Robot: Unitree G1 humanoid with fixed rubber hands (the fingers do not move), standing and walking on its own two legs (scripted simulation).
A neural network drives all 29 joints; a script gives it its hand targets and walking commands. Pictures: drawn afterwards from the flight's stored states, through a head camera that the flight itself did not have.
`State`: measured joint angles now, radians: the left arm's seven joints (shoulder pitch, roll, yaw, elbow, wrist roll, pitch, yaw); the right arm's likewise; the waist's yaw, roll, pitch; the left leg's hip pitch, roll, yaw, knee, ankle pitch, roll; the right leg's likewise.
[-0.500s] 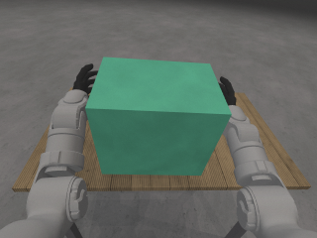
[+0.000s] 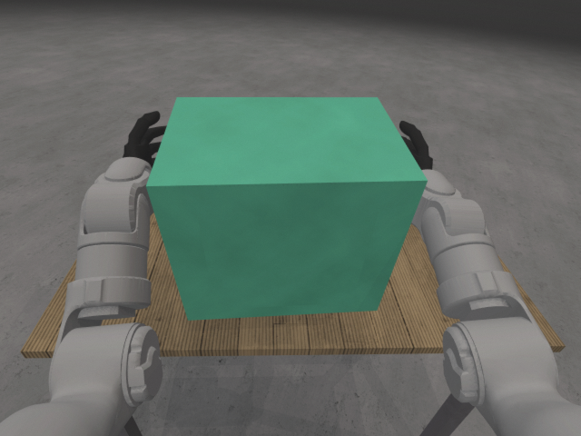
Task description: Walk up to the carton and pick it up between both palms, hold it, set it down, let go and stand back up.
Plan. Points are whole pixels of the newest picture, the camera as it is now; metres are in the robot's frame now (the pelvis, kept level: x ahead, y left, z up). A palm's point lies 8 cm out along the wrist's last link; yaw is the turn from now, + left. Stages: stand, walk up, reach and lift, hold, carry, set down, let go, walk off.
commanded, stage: reach and lift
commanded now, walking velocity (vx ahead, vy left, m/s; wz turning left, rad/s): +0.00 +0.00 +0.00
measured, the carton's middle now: (282, 209) +0.37 -0.01 +0.19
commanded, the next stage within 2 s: hold in 0.68 s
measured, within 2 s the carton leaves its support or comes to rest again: neither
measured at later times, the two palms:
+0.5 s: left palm (131, 149) +0.38 +0.18 +0.27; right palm (418, 153) +0.38 -0.18 +0.27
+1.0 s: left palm (130, 136) +0.37 +0.18 +0.29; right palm (428, 135) +0.38 -0.19 +0.30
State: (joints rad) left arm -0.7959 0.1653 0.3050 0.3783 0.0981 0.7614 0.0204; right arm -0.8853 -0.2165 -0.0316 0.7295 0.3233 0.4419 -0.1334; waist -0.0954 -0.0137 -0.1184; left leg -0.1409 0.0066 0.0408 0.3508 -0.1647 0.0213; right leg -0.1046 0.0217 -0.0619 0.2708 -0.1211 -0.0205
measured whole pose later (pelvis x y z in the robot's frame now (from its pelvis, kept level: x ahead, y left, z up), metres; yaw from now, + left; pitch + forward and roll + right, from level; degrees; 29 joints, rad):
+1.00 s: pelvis +0.00 -0.01 +0.00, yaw +0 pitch -1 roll -1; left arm -0.94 0.22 0.31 0.49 0.07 0.87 0.02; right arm -1.09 -0.29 0.03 0.85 0.41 0.60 -0.17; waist -0.07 0.01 -0.21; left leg -0.19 0.02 0.03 0.37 -0.17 0.00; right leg -0.15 0.04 -0.07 0.27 -0.12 -0.04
